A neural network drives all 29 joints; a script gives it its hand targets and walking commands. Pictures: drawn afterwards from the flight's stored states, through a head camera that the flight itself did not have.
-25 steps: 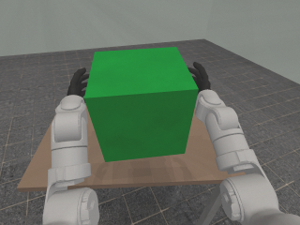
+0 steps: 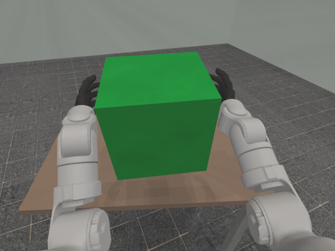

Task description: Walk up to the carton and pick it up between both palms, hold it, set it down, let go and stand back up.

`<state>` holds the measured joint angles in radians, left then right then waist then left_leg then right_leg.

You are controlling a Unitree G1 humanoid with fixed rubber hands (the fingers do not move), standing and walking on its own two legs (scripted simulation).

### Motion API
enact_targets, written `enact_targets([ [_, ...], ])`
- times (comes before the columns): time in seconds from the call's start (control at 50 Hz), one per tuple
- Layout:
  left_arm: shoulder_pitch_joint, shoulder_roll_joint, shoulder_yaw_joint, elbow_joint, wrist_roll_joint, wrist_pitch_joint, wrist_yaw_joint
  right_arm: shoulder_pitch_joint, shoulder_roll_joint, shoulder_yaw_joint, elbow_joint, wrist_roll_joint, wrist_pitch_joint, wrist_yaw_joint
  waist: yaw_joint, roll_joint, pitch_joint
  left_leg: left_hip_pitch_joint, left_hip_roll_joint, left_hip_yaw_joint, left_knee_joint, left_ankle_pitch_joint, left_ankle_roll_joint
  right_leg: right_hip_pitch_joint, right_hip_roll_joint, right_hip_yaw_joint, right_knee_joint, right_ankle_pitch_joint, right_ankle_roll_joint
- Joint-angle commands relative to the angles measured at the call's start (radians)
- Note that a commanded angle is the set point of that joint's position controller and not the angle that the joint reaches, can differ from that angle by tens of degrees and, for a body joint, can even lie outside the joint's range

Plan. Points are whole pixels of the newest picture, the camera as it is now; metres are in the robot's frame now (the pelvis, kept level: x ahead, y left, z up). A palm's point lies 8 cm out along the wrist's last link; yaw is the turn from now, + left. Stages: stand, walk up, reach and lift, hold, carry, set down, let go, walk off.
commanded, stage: hold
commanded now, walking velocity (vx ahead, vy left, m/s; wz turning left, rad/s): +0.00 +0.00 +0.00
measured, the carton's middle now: (157, 115) +0.37 +0.01 +0.19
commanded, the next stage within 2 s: set down in 0.02 s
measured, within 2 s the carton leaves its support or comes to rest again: neither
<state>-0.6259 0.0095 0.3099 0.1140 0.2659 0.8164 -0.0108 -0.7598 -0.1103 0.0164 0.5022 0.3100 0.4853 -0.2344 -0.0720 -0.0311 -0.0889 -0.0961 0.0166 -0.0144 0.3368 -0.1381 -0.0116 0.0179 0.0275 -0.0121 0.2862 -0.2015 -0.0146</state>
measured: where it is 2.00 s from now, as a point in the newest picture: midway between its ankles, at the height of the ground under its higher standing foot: outside the picture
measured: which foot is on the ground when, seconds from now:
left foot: down 0.00-1.00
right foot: down 0.00-1.00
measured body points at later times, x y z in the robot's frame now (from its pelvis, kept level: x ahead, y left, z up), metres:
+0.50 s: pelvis +0.00 +0.00 +0.00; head -0.05 +0.03 +0.45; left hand +0.38 +0.20 +0.19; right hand +0.39 -0.12 +0.19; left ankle +0.04 +0.12 -0.75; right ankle -0.02 -0.11 -0.75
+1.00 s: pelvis +0.01 +0.00 +0.00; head -0.03 +0.03 +0.45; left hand +0.40 +0.19 +0.17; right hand +0.41 -0.13 +0.17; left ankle +0.04 +0.12 -0.75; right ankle -0.02 -0.11 -0.75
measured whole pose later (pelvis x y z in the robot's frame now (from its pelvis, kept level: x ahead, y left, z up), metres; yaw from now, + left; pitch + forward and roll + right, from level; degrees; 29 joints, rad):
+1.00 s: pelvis +0.01 +0.00 +0.00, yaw +0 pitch -8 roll +0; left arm -0.66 -0.04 0.37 0.40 0.37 0.42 -0.05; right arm -0.69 0.00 -0.16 0.76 0.01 -0.01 -0.14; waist 0.00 -0.07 0.04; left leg -0.02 0.01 0.00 0.30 -0.14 0.00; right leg 0.10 0.01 -0.03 0.24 -0.20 -0.01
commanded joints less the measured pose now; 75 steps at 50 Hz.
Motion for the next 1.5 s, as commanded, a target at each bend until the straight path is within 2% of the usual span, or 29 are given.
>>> enact_targets([
  [0.0,-0.773,-0.551,-0.516,-0.140,-0.191,-0.079,-0.135,-0.817,0.650,0.368,-0.324,0.109,-0.041,0.089,-0.003,0.047,-0.314,0.234,-0.050,0.016,0.008,0.230,-0.006,-0.060,0.031,-0.019,-0.038,0.262,0.085],
  [0.04,-0.794,-0.538,-0.514,-0.195,-0.196,-0.093,-0.146,-0.807,0.665,0.360,-0.335,0.109,-0.052,0.088,0.003,0.058,-0.338,0.249,-0.056,0.020,0.006,0.252,0.003,-0.015,0.029,-0.014,-0.038,0.305,0.086],
  [0.1,-0.816,-0.540,-0.511,-0.187,-0.185,-0.115,-0.158,-0.831,0.667,0.360,-0.338,0.084,-0.081,0.092,0.001,0.055,-0.354,0.261,-0.058,0.026,0.004,0.252,0.000,-0.004,0.031,-0.025,-0.038,0.315,0.087],
  [0.18,-0.803,-0.521,-0.425,-0.045,-0.116,-0.181,-0.184,-0.837,0.631,0.246,-0.236,-0.031,-0.178,0.123,0.021,0.057,-0.236,0.206,-0.050,0.048,-0.043,0.095,0.013,-0.054,0.015,-0.038,-0.071,0.125,0.078],
  [0.2,-0.777,-0.510,-0.389,0.017,-0.093,-0.199,-0.194,-0.830,0.619,0.213,-0.194,-0.075,-0.208,0.134,0.024,0.035,-0.196,0.195,-0.044,0.056,-0.059,0.046,0.020,-0.062,0.012,-0.048,-0.078,0.074,0.074],
  [0.26,-0.729,-0.478,-0.302,0.119,-0.024,-0.257,-0.218,-0.773,0.584,0.117,-0.074,-0.185,-0.308,0.168,0.039,0.025,-0.133,0.196,-0.038,0.079,-0.091,-0.002,0.031,-0.044,0.001,-0.064,-0.089,0.010,0.066],
  [0.3,-0.688,-0.477,-0.269,0.142,0.006,-0.294,-0.234,-0.755,0.577,0.095,-0.066,-0.236,-0.383,0.179,0.048,0.007,-0.160,0.218,-0.039,0.095,-0.088,0.057,0.032,0.012,0.000,-0.071,-0.082,0.073,0.069],
  [0.34,-0.667,-0.481,-0.280,0.136,0.008,-0.330,-0.239,-0.726,0.568,0.094,-0.066,-0.269,-0.445,0.184,0.042,0.009,-0.181,0.237,-0.042,0.106,-0.074,0.139,0.020,0.056,0.004,-0.084,-0.066,0.158,0.069],
  [0.36,-0.654,-0.480,-0.276,0.134,0.011,-0.342,-0.240,-0.723,0.565,0.105,-0.068,-0.278,-0.468,0.184,0.040,-0.008,-0.181,0.248,-0.042,0.106,-0.064,0.185,0.019,0.080,0.008,-0.086,-0.062,0.206,0.071],
  [0.42,-0.623,-0.497,-0.321,0.109,0.005,-0.364,-0.237,-0.727,0.551,0.150,-0.121,-0.280,-0.531,0.180,0.040,0.006,-0.232,0.277,-0.046,0.110,-0.029,0.294,0.005,0.126,0.011,-0.100,-0.046,0.305,0.075],
  [0.5,-0.648,-0.534,-0.435,0.040,-0.044,-0.385,-0.206,-0.749,0.536,0.191,-0.174,-0.256,-0.588,0.177,0.031,0.057,-0.311,0.328,-0.034,0.092,0.025,0.423,-0.032,0.080,0.022,-0.114,-0.039,0.323,0.053],
  [0.58,-0.701,-0.569,-0.530,-0.002,-0.095,-0.416,-0.162,-0.772,0.545,0.217,-0.203,-0.238,-0.606,0.180,0.023,0.098,-0.409,0.364,-0.027,0.076,0.053,0.458,-0.054,0.035,0.018,-0.112,-0.043,0.303,0.042],
  [0.64,-0.720,-0.567,-0.529,0.023,-0.093,-0.431,-0.146,-0.753,0.546,0.192,-0.138,-0.247,-0.596,0.185,0.026,0.093,-0.381,0.355,-0.023,0.071,0.036,0.399,-0.052,0.005,0.013,-0.110,-0.049,0.262,0.042],
  [0.66,-0.704,-0.557,-0.510,0.054,-0.084,-0.432,-0.143,-0.735,0.539,0.183,-0.109,-0.250,-0.590,0.188,0.040,0.097,-0.346,0.333,-0.023,0.072,0.022,0.366,-0.048,0.007,0.009,-0.106,-0.051,0.234,0.041],
  [0.72,-0.675,-0.545,-0.446,0.136,-0.052,-0.420,-0.153,-0.725,0.529,0.128,-0.037,-0.276,-0.577,0.195,0.052,0.078,-0.272,0.293,-0.020,0.079,-0.018,0.255,-0.033,-0.003,-0.002,-0.100,-0.062,0.167,0.040],
  [0.76,-0.665,-0.552,-0.417,0.149,-0.045,-0.420,-0.160,-0.737,0.542,0.123,-0.044,-0.281,-0.580,0.199,0.064,0.058,-0.299,0.273,-0.025,0.084,-0.019,0.283,-0.026,0.032,-0.003,-0.096,-0.054,0.215,0.047],
  [0.82,-0.647,-0.551,-0.391,0.149,-0.040,-0.434,-0.165,-0.730,0.559,0.149,-0.050,-0.270,-0.584,0.197,0.071,0.030,-0.341,0.290,-0.033,0.088,0.002,0.390,-0.024,0.092,0.007,-0.099,-0.031,0.361,0.065],
  [0.86,-0.633,-0.536,-0.363,0.174,-0.021,-0.441,-0.171,-0.729,0.562,0.160,-0.045,-0.270,-0.585,0.195,0.081,0.016,-0.330,0.268,-0.037,0.094,-0.002,0.385,-0.017,0.131,0.006,-0.093,-0.028,0.401,0.074],
  [0.92,-0.604,-0.504,-0.320,0.212,0.002,-0.444,-0.189,-0.684,0.560,0.145,-0.001,-0.296,-0.578,0.194,0.082,-0.009,-0.237,0.206,-0.040,0.102,-0.027,0.327,-0.007,0.151,-0.001,-0.088,-0.026,0.402,0.082],
  [0.98,-0.615,-0.499,-0.282,0.244,0.024,-0.451,-0.203,-0.648,0.560,0.087,0.053,-0.332,-0.577,0.201,0.077,0.009,-0.194,0.182,-0.040,0.117,-0.053,0.241,-0.003,0.134,-0.009,-0.089,-0.038,0.316,0.075],
  [1.02,-0.656,-0.508,-0.291,0.231,0.013,-0.476,-0.199,-0.667,0.566,0.066,0.037,-0.349,-0.594,0.211,0.082,0.025,-0.236,0.191,-0.039,0.119,-0.051,0.250,-0.010,0.118,-0.007,-0.094,-0.042,0.291,0.070],
  [1.1,-0.762,-0.561,-0.371,0.198,-0.033,-0.559,-0.158,-0.710,0.600,0.067,0.021,-0.371,-0.646,0.226,0.077,0.068,-0.400,0.288,-0.032,0.115,0.008,0.418,-0.050,0.078,0.009,-0.108,-0.029,0.369,0.058],
  [1.22,-0.766,-0.557,-0.335,0.321,-0.024,-0.603,-0.150,-0.705,0.602,-0.002,0.122,-0.430,-0.658,0.235,0.086,0.057,-0.364,0.230,-0.025,0.121,-0.024,0.309,-0.041,0.064,-0.004,-0.102,-0.038,0.304,0.052],
  [1.38,-0.743,-0.528,-0.226,0.433,0.020,-0.631,-0.165,-0.672,0.617,-0.077,0.216,-0.488,-0.651,0.245,0.107,0.021,-0.331,0.174,-0.035,0.140,-0.045,0.302,-0.025,0.114,-0.011,-0.092,-0.030,0.346,0.073],
  [1.48,-0.746,-0.524,-0.193,0.444,0.034,-0.651,-0.163,-0.682,0.639,-0.086,0.199,-0.509,-0.662,0.253,0.129,0.021,-0.361,0.167,-0.031,0.153,-0.039,0.353,-0.024,0.133,-0.006,-0.095,-0.016,0.386,0.073],
])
